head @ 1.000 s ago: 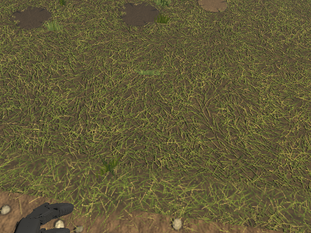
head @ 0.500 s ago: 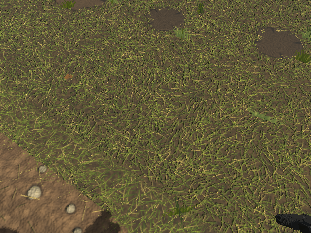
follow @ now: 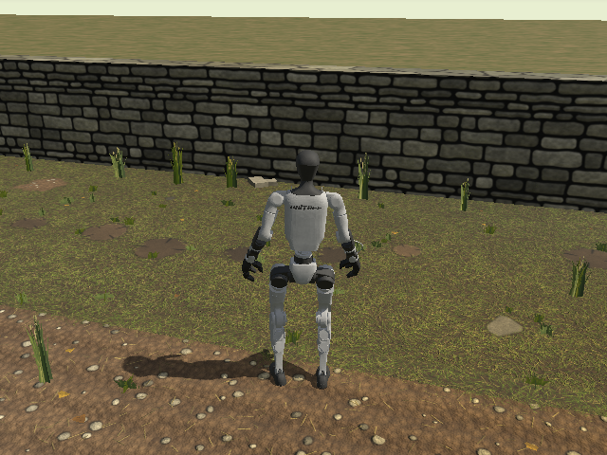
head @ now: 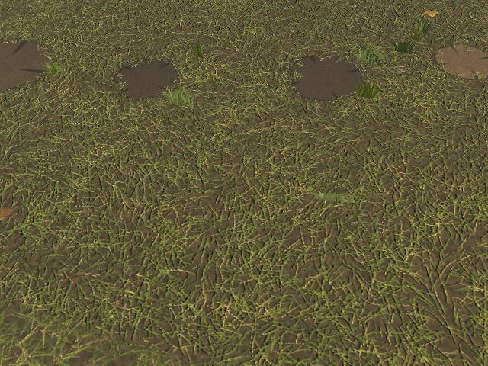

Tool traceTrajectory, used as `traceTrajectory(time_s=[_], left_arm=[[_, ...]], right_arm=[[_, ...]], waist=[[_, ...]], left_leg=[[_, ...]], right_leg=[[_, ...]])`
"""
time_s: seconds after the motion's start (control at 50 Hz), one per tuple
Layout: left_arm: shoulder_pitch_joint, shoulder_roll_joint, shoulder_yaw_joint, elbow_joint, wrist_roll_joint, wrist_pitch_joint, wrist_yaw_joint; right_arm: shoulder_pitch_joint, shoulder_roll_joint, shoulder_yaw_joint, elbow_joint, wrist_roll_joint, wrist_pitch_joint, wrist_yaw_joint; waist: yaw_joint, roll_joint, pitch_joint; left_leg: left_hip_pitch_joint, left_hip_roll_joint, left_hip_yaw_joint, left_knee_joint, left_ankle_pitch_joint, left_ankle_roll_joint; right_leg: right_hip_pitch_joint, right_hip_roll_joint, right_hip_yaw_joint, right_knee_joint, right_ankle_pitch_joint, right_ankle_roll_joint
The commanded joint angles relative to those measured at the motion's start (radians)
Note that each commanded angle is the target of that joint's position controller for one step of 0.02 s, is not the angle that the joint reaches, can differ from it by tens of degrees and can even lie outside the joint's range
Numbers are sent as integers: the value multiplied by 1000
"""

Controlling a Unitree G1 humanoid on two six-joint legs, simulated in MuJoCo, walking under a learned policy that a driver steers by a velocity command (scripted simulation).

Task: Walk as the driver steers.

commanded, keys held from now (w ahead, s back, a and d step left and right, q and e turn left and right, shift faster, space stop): e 0.76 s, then no key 0.24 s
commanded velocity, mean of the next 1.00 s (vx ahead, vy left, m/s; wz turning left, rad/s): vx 0.01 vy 0.00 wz -0.52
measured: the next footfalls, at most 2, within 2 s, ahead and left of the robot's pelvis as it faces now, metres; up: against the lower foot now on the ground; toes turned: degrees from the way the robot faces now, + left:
left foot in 0.48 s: +0.11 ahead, +0.11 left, +0.00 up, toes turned -23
right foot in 0.90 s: -0.01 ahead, -0.14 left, +0.00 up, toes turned -32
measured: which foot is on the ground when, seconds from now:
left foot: down 0.00-0.00, up 0.02-0.46, down 0.48-0.90, up 0.92-1.00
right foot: down 0.00-0.48, up 0.50-0.88, down 0.90-1.00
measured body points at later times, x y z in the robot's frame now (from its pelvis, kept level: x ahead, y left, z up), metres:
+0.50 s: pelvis +0.03 +0.01 +0.00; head +0.06 +0.00 +0.45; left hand +0.26 +0.25 -0.09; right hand +0.10 -0.31 -0.09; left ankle +0.07 +0.13 -0.73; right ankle +0.01 -0.10 -0.73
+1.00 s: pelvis +0.01 -0.03 +0.01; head +0.02 -0.07 +0.45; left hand +0.29 +0.11 -0.07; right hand -0.05 -0.34 -0.12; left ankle +0.05 +0.13 -0.68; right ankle -0.04 -0.11 -0.73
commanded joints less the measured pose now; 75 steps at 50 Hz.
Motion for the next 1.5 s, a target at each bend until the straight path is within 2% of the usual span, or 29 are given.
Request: traceTrajectory(time_s=[0.02, 0.04, 0.06, 0.08, 0.12, 0.26, 0.4, 0.46, 0.48, 0.5, 0.52, 0.56, 0.6, 0.66, 0.76, 0.88, 0.9, 0.92, 0.94, 0.98, 1.08, 1.16, 1.3, 1.38, 1.4, 1.42, 1.44, 1.46, 1.5], left_arm=[[120, 215, 63, -40, 10, -13, 12], [100, 295, 72, -71, 29, -24, 13], [109, 253, 63, -77, 46, -50, 4], [72, 232, 57, -80, 38, -71, 4], [-17, 174, 44, -100, -4, -75, 17], [24, 181, 48, -117, -8, -52, 48], [-25, 192, 55, -148, -8, -32, 35], [-75, 181, 49, -167, -24, -20, 40], [-59, 152, 41, -173, -20, -19, 43], [2, 87, 24, -169, -3, -21, 39], [5, 141, 43, -198, -12, -31, 37], [35, 230, 77, -153, -12, -30, 33], [40, 183, 69, -137, -11, -11, 36], [-27, 125, 47, -180, -25, -10, 25], [-66, 96, 26, -223, -14, -12, 7], [53, 109, 36, -185, -5, -5, -4], [76, 148, 46, -181, -5, -6, 3], [82, 243, 58, -207, 7, -8, 22], [70, 205, 40, -218, 36, -30, 10], [3, 161, 29, -192, 31, -63, -1], [-53, 83, -1, -159, 17, -78, 15], [23, 150, 22, -109, 2, -77, 21], [32, 165, 31, -77, -15, -102, 9], [3, 118, 16, -72, -17, -96, -2], [-25, 57, -5, -83, -5, -102, -7], [-38, -6, -21, -126, 3, -120, -10], [-66, 83, 1, -146, -17, -136, -3], [-38, 126, 15, -136, -36, -144, -4], [-21, 125, 19, -116, -20, -150, -9]], right_arm=[[24, -75, -24, -31, -9, 6, 0], [-59, -73, -21, -90, -27, 3, -7], [-118, -105, -30, -97, -25, 3, -9], [-107, -111, -36, -91, -8, 5, -9], [-65, -129, -47, -55, -16, 7, -23], [-89, -76, -30, -52, -2, -10, -12], [-65, -105, -32, -42, 8, -30, 14], [21, -115, -39, -17, 7, -47, 28], [51, -155, -50, -9, -2, -47, 26], [45, -218, -60, -21, -18, -38, 17], [35, -237, -61, -22, -51, -34, 21], [-45, -138, -34, -56, -32, -38, 15], [-69, -119, -25, -62, -9, -33, 6], [-9, -136, -26, -48, -18, -17, -12], [4, -196, -44, -53, -14, -2, -7], [-5, -193, -35, -27, 31, -3, 21], [57, -142, -18, -2, 15, -9, 27], [65, -49, 19, -34, -49, -16, 39], [5, -110, -3, -46, -24, -11, 26], [-6, -162, -23, -31, 7, 4, 12], [71, -121, -18, 24, -2, 14, 5], [-32, -134, -11, -10, 13, -13, 18], [-15, -109, 3, 12, 18, -75, 51], [165, -114, -3, 92, 20, -87, 54], [262, -151, -12, 114, 22, -89, 45], [323, -259, -32, 118, 16, -88, 38], [331, -261, -34, 114, 0, -97, 45], [266, -202, -16, 92, 0, -107, 45], [196, -153, 1, 66, 0, -113, 47]], waist=[[7, -202, -73], [22, -349, -39], [59, -221, -90], [27, -180, -92], [-13, -119, -99], [5, -125, -142], [11, -169, -121], [-44, -160, -131], [-39, -108, -147], [10, 131, -166], [18, 298, -120], [30, 146, -87], [21, 129, -58], [-24, 159, -58], [-55, 173, -96], [12, 148, -97], [6, 41, -125], [-28, -282, -175], [25, -231, -194], [5, -153, -107], [-32, -136, -118], [40, -163, -23], [25, -109, 6], [-77, -67, -41], [-118, 3, -55], [-116, 234, -76], [-138, 220, -29], [-100, 155, 34], [-67, 130, 57]], left_leg=[[-136, 65, -19, 257, -158, -9], [-379, -94, -95, 476, -473, -72], [-394, -85, -237, 624, -474, -61], [-406, -69, -275, 657, -381, -44], [-408, -49, -297, 626, -250, -44], [-310, -91, -309, 386, -127, -85], [-125, -123, -316, 153, -156, -75], [38, -120, -296, -120, 27, -41], [157, -28, -351, -165, 123, -8], [266, 187, -547, -176, 321, 78], [216, 326, -745, -191, 447, 250], [181, 260, -585, -173, 376, 240], [188, 189, -468, -167, 321, 199], [232, 165, -371, -184, 358, 216], [254, 210, -297, -182, 386, 226], [145, 189, -248, -42, 310, 143], [45, 138, -185, 67, 172, 64], [-189, 27, -100, 343, -350, -46], [-226, -20, -213, 506, -491, -71], [-238, 1, -259, 589, -388, -66], [-144, -3, -257, 481, -165, -88], [-223, -13, -234, 306, -178, -53], [-121, -21, -208, 106, -153, 22], [240, -63, -172, -49, -29, 56], [363, 39, -314, -111, -112, 92], [479, 238, -650, -239, -315, 199], [433, 341, -875, -334, -489, 309], [407, 316, -828, -340, -534, 292], [373, 232, -664, -350, -364, 227]], right_leg=[[220, -158, 294, -303, 409, -136], [236, -334, 576, -347, 549, -329], [227, -312, 553, -357, 509, -358], [235, -257, 466, -345, 482, -306], [245, -195, 382, -319, 465, -221], [291, -136, 376, -293, 461, -217], [200, -112, 502, -266, 416, -222], [169, -56, 523, -201, 381, -163], [86, -10, 490, -139, 235, -115], [-55, 118, 332, 87, -126, -55], [-229, 199, 223, 274, -397, -5], [-249, 116, 227, 501, -281, 42], [-286, 98, 203, 557, -180, 80], [-297, 75, 129, 466, -119, 107], [-164, 22, 63, 219, -116, 101], [159, 83, 1, -244, 115, -4], [311, 28, 93, -305, 307, -36], [472, -252, 420, -273, 749, -141], [325, -350, 485, -283, 744, -328], [244, -220, 348, -322, 504, -269], [217, -128, 234, -357, 369, -211], [261, -169, 385, -489, -198, -229], [220, -179, 381, -507, -197, -231], [4, -96, 282, -366, -203, -173], [-115, -34, 209, -194, -182, -122], [-325, 98, 42, 133, -209, -42], [-467, 95, 92, 342, -325, -29], [-529, 32, 142, 427, -238, -39], [-538, -16, 126, 420, -71, -41]])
